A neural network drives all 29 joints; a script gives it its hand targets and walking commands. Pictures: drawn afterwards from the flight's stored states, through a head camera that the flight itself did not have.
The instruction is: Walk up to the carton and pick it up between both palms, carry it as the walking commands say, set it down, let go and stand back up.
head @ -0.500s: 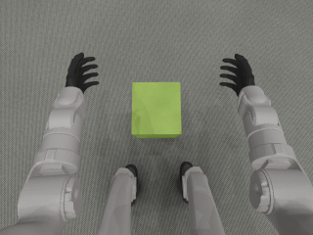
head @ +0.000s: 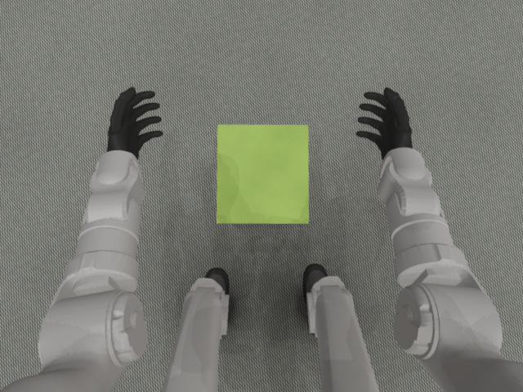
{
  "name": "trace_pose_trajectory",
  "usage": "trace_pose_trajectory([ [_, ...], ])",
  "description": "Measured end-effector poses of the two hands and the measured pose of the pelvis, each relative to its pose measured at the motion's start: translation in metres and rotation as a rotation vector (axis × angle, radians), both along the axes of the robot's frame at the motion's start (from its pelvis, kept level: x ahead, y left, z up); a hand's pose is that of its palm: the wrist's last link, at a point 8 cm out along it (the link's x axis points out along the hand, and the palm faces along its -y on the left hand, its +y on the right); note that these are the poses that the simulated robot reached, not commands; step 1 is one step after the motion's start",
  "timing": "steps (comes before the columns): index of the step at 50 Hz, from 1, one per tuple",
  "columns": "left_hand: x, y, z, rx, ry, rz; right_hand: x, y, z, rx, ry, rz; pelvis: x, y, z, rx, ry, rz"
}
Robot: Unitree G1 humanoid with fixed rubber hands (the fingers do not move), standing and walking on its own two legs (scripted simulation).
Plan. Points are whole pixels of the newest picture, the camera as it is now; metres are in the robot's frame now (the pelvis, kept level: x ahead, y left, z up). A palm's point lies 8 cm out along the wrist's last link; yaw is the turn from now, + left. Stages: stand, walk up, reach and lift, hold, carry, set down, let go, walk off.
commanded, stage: reach and lift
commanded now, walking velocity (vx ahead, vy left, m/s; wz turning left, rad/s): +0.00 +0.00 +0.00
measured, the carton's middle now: (262, 181) +0.45 +0.01 -0.48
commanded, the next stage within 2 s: none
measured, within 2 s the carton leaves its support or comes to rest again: neither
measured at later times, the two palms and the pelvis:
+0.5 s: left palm (168, 158) +0.47 +0.19 -0.28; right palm (356, 160) +0.47 -0.18 -0.30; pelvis -0.04 +0.00 -0.15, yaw +0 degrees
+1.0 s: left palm (186, 171) +0.46 +0.19 -0.42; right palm (347, 174) +0.45 -0.20 -0.43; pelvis -0.06 +0.00 -0.22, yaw +0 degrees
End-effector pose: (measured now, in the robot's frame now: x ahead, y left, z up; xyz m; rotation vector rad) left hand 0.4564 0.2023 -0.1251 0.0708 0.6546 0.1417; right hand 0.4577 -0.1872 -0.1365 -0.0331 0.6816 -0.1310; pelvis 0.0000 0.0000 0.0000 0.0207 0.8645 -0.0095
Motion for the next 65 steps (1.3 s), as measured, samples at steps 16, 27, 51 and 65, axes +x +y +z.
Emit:
trace_pose_trajectory([
  [16, 0.008, -0.022, -0.117, 0.004, 0.005, -0.005, -0.007, -0.014, -0.112, -0.007, -0.004, -0.034, -0.043, 0.002, -0.106, -0.004, -0.031, -0.002],
  [27, 0.013, -0.015, -0.173, -0.001, 0.03, 0.0, 0.005, 0.011, -0.177, 0.009, 0.035, 0.015, -0.037, 0.0, -0.156, 0.005, -0.031, 0.0],
  [51, 0.01, -0.014, -0.298, 0.017, 0.042, -0.026, -0.002, -0.013, -0.292, -0.027, 0.017, 0.006, -0.065, 0.002, -0.225, -0.01, -0.292, 0.003],
  [65, 0.009, -0.037, -0.272, -0.042, 0.051, -0.006, 0.006, 0.026, -0.263, 0.045, 0.032, 0.014, -0.065, -0.001, -0.223, -0.006, -0.305, 0.001],
])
